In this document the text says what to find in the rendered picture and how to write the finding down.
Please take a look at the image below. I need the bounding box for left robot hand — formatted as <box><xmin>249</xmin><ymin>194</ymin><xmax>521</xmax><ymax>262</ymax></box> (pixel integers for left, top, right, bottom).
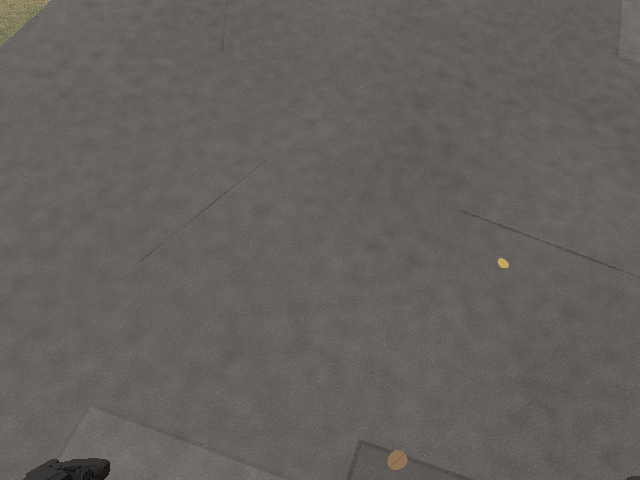
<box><xmin>23</xmin><ymin>458</ymin><xmax>110</xmax><ymax>480</ymax></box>

